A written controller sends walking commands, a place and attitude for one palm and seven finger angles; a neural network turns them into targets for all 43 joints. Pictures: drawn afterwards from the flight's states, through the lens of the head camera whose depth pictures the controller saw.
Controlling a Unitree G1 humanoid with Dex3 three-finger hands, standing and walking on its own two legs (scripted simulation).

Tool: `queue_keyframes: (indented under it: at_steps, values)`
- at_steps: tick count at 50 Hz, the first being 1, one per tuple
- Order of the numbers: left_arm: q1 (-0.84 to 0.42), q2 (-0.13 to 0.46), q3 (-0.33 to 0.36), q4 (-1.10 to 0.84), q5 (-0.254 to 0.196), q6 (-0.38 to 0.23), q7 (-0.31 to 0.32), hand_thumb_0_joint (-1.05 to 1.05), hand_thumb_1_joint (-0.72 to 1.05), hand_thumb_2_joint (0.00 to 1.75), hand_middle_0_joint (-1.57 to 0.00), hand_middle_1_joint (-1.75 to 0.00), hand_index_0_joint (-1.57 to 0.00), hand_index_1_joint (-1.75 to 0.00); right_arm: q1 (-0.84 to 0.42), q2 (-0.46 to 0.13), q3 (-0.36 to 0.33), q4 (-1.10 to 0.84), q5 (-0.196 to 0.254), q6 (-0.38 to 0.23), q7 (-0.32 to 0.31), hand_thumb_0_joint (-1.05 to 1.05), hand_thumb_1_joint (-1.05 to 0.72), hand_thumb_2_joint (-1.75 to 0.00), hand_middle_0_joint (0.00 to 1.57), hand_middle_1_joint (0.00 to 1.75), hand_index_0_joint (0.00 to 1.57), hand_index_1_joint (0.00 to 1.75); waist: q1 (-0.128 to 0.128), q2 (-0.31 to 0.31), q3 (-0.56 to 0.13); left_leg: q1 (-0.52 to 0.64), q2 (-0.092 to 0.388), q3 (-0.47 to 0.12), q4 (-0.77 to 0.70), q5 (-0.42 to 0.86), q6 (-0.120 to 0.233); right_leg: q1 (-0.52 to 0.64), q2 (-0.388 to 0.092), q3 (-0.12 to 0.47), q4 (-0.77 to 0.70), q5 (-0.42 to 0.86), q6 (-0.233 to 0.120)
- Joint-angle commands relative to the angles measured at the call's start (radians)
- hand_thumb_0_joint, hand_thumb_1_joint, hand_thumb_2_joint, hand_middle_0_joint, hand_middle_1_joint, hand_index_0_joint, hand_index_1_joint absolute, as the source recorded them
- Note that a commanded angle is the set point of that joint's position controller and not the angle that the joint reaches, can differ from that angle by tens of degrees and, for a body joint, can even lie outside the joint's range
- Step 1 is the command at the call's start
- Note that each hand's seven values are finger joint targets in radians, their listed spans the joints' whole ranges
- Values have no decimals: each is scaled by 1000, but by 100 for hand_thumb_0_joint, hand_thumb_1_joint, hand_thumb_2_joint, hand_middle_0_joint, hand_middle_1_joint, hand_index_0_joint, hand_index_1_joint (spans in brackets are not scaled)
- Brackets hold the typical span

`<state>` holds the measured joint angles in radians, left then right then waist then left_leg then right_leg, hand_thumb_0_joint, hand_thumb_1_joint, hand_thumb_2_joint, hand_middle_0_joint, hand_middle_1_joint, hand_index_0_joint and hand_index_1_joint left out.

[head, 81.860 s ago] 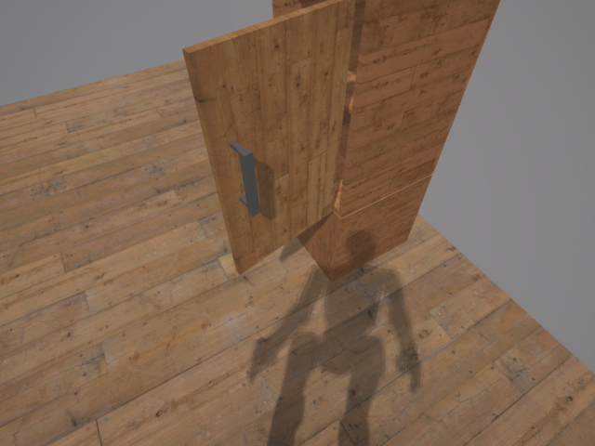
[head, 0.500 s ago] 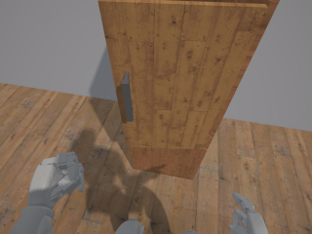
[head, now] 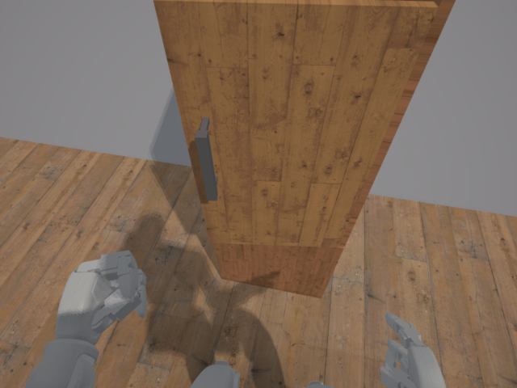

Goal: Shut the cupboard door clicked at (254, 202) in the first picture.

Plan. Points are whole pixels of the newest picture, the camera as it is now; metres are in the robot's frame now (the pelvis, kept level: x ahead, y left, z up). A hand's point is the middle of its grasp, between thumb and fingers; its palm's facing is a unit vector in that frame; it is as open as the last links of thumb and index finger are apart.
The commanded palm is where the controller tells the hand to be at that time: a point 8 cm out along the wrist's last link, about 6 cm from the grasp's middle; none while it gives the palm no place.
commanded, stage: bring the fist close to the handle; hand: left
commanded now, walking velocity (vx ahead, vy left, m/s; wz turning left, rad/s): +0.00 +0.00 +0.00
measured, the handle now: (209, 161) +0.48 +0.13 +0.07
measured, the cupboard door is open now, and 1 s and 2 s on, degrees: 9 9 3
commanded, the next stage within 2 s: push the door shut along its arc in 1.30 s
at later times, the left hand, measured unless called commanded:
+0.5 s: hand (185, 244) +0.31 +0.13 +0.07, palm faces -0.01 -1.00 -0.01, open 3.1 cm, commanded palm +0.29 +0.19 +0.07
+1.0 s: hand (221, 205) +0.38 +0.09 +0.07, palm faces -0.01 -1.00 +0.00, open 3.1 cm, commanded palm +0.35 +0.15 +0.07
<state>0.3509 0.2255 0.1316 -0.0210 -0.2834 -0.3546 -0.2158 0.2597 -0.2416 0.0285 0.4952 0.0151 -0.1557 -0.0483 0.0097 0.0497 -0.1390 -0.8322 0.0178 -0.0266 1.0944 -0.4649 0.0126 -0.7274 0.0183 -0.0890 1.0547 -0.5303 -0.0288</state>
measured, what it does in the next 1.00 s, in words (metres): stands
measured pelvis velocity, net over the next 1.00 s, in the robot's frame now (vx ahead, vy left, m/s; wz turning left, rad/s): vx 0.00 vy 0.00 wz -0.03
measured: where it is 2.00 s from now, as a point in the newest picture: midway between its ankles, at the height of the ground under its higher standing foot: outside the picture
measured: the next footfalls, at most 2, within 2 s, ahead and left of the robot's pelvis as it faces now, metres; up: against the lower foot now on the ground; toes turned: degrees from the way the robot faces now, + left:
none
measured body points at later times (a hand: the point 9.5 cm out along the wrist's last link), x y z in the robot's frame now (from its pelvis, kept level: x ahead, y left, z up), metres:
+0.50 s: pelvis +0.00 +0.00 +0.01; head +0.04 +0.00 +0.45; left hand +0.30 +0.19 +0.07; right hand +0.15 -0.24 -0.08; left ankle +0.04 +0.11 -0.66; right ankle +0.00 -0.11 -0.66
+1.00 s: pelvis +0.00 +0.00 +0.01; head +0.05 -0.01 +0.45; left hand +0.37 +0.15 +0.07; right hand +0.12 -0.24 -0.10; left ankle +0.04 +0.11 -0.66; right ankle +0.00 -0.11 -0.66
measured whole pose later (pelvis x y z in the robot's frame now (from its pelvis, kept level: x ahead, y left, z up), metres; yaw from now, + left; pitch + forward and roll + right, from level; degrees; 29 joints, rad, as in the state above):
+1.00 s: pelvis +0.00 +0.00 +0.01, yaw -2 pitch +13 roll -1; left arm -0.31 0.11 0.03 0.54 -0.12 -0.36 0.06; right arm 0.26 -0.23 0.01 0.59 -0.01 -0.04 0.01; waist -0.04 0.03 -0.13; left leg -0.83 0.02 0.02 1.03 -0.43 0.01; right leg -0.76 0.02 -0.05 1.03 -0.50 -0.03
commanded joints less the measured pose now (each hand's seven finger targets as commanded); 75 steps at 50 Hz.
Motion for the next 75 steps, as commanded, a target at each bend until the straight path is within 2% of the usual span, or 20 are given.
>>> queue_keyframes:
  at_steps: [1, 9, 10, 13, 16, 23, 28, 29, 32, 38, 42, 45, 47, 50, 52, 54, 58, 59, 71, 75]
  values:
    - [-186, 94, 24, -210, 1, -65, 18, 0, 90, 90, -130, -150, -130, -150, -50, -123, -53, -137, 4, -63, -10, 0, -90, -90, 20, 30, 20, 30, -30, -12, -171, 172, -20, -20, -153, 148, 15, 24, 6, 71, -186, 170, 8]
    - [-323, 58, -32, -159, 57, -16, 92, 0, 90, 90, -130, -150, -130, -150, -57, -118, -48, -134, 4, -39, 1, 0, -90, -90, 20, 30, 20, 30, -34, -22, -171, 196, -19, -18, -183, 149, 17, 31, 4, 61, -194, 181, 9]
    - [-306, 76, -5, -127, 63, -11, 106, 0, 90, 90, -130, -150, -130, -150, -54, -119, -50, -131, 4, -34, 1, 0, -90, -90, 20, 30, 20, 30, -23, -31, -168, 194, -16, -18, -190, 142, 13, 34, 6, 59, -195, 172, 7]
    - [-362, 36, -51, -121, 81, -14, 134, 0, 90, 90, -130, -150, -130, -150, -62, -113, -47, -132, -1, -28, 8, 0, -90, -90, 20, 30, 20, 30, -26, -14, -194, 221, -17, -17, -197, 158, 14, 41, 4, 53, -191, 192, 5]
    - [-403, 43, -37, -74, 90, -20, 153, 0, 90, 90, -130, -150, -130, -150, -54, -116, -49, -120, -3, -16, 14, 0, -90, -90, 20, 30, 20, 30, -26, -52, -206, 216, -17, -10, -196, 176, 13, 63, 2, 58, -194, 217, 7]
    - [-501, 33, -41, 12, 99, -36, 165, 0, 90, 90, -130, -150, -130, -150, -55, -114, -53, -99, -4, 9, 24, 0, -90, -90, 20, 30, 20, 30, -24, -41, -216, 222, -19, 4, -195, 210, 12, 82, -1, 71, -195, 271, 7]
    - [-612, 21, -53, 71, 106, -54, 175, 0, 90, 90, -130, -150, -130, -150, -47, -116, -58, -75, -4, 19, 26, 0, -90, -90, 20, 30, 20, 30, -39, -61, -230, 229, -17, 5, -190, 212, 13, 74, -2, 74, -196, 281, 10]
    - [-657, -9, -90, 54, 109, -59, 176, 0, 90, 90, -130, -150, -130, -150, -52, -115, -58, -75, -5, 18, 28, 0, -90, -90, 20, 30, 20, 30, -48, -28, -242, 248, -17, 5, -186, 217, 13, 58, -3, 72, -191, 288, 10]
    - [-696, 7, -72, 106, 115, -59, 191, 0, 90, 90, -130, -150, -130, -150, -36, -122, -62, -62, -6, 26, 28, 0, -90, -90, 20, 30, 20, 30, -50, -66, -254, 249, -16, 0, -184, 228, 14, 64, 0, 70, -190, 300, 9]
    - [-798, -13, -77, 193, 134, -59, 226, 0, 90, 90, -130, -150, -130, -150, -31, -116, -64, -47, -9, 44, 34, 0, -90, -90, 20, 30, 20, 30, -45, -49, -288, 268, -16, 5, -188, 255, 10, 71, -2, 69, -184, 335, 8]
    - [-894, -20, -76, 277, 145, -61, 254, 0, 90, 90, -130, -150, -130, -150, -11, -121, -65, -30, -12, 56, 38, 0, -90, -90, 20, 30, 20, 30, -63, -80, -265, 255, -13, -1, -190, 233, 10, 48, 2, 65, -192, 313, 10]
    - [-977, -40, -89, 321, 159, -72, 272, 0, 90, 90, -130, -150, -130, -150, -10, -115, -66, -22, -14, 65, 44, 0, -90, -90, 20, 30, 20, 30, -69, -48, -283, 265, -13, 3, -188, 226, 7, 33, 0, 66, -189, 308, 9]
    - [-947, -9, -46, 354, 164, -77, 283, 0, 90, 90, -130, -150, -130, -150, 2, -121, -70, -25, -19, 71, 46, 0, -90, -90, 20, 30, 20, 30, -51, -54, -305, 262, -16, 6, -190, 247, 8, 55, 4, 66, -184, 328, 7]
    - [-939, -20, -50, 377, 164, -87, 283, 0, 90, 90, -130, -150, -130, -150, 3, -114, -68, -29, -19, 83, 54, 0, -90, -90, 20, 30, 20, 30, -50, -72, -305, 248, -17, 18, -195, 252, 9, 81, 2, 73, -191, 352, 11]
    - [-898, 18, -11, 384, 163, -94, 281, 0, 90, 90, -130, -150, -130, -150, 13, -120, -72, -34, -21, 90, 55, 0, -90, -90, 20, 30, 20, 30, -38, -95, -317, 238, -17, 22, -194, 270, 12, 110, 4, 79, -191, 379, 11]
    - [-945, -21, -57, 366, 165, -103, 272, 0, 90, 90, -130, -150, -130, -150, 10, -114, -70, -35, -17, 96, 57, 0, -90, -90, 20, 30, 20, 30, -55, -80, -301, 239, -16, 27, -198, 257, 12, 99, 0, 79, -196, 375, 14]
    - [-1010, -5, -50, 361, 161, -127, 270, 0, 90, 90, -130, -150, -130, -150, 11, -117, -74, -19, -16, 95, 51, 0, -90, -90, 20, 30, 20, 30, -70, -77, -293, 244, -16, 23, -198, 218, 15, 77, 1, 86, -208, 326, 15]
    - [-1000, -37, -75, 359, 159, -131, 266, 0, 90, 90, -130, -150, -130, -150, 11, -114, -76, -20, -16, 92, 52, 0, -90, -90, 20, 30, 20, 30, -69, -54, -299, 260, -16, 24, -197, 225, 14, 71, 3, 83, -207, 332, 14]
    - [-994, -9, -51, 391, 162, -134, 268, 0, 90, 90, -130, -150, -130, -150, 7, -118, -76, -13, -15, 96, 50, 0, -90, -90, 20, 30, 20, 30, -62, -69, -284, 250, -19, 24, -209, 200, 14, 72, 0, 84, -218, 303, 14]
    - [-1119, 8, -54, 445, 171, -147, 254, 0, 90, 90, -130, -150, -130, -150, 16, -120, -75, 8, -15, 96, 42, 0, -90, -90, 20, 30, 20, 30, -96, -80, -283, 244, -16, 19, -191, 192, 17, 44, -1, 91, -213, 306, 19]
